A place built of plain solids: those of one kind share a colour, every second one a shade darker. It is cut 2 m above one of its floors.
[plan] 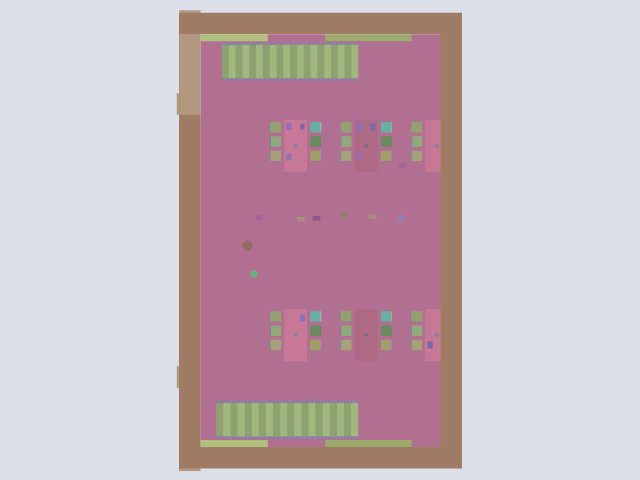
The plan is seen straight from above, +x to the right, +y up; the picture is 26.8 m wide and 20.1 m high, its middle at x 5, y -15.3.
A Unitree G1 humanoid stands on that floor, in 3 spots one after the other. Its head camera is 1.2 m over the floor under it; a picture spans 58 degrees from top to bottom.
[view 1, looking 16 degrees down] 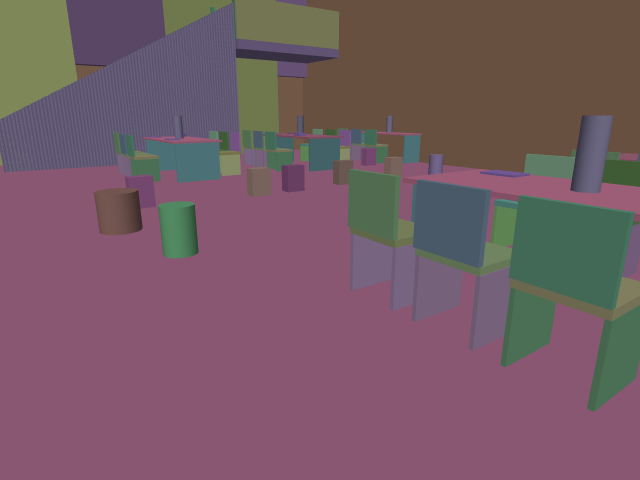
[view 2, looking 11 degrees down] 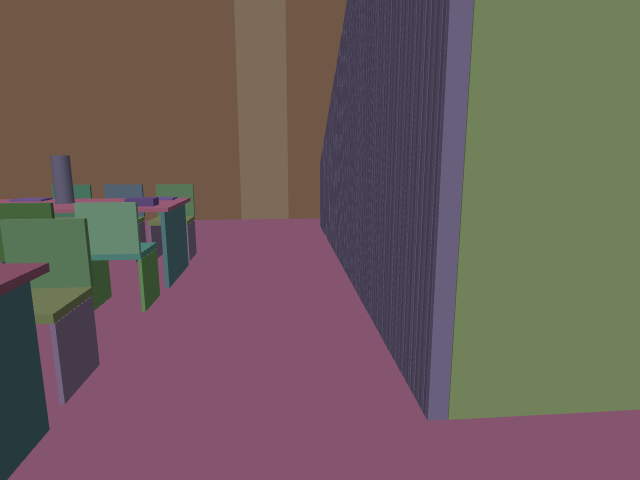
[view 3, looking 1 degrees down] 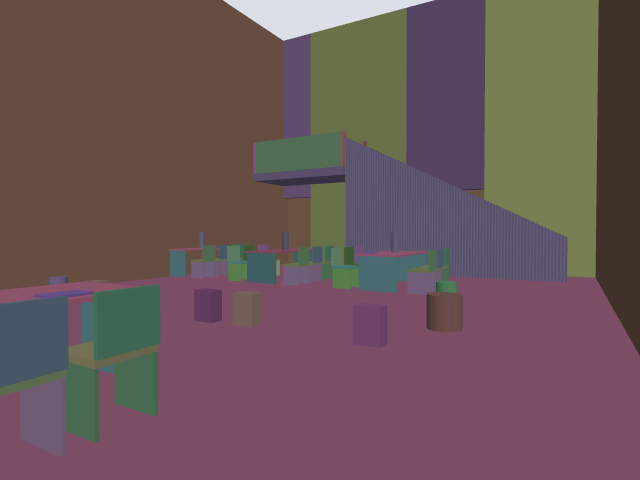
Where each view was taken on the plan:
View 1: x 1.10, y -20.53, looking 55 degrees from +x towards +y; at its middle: floor_main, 4.35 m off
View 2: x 8.35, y -9.28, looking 175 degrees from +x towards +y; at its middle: floor_main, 6.29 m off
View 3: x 0.60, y -10.08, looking -60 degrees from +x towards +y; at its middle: arc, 15.70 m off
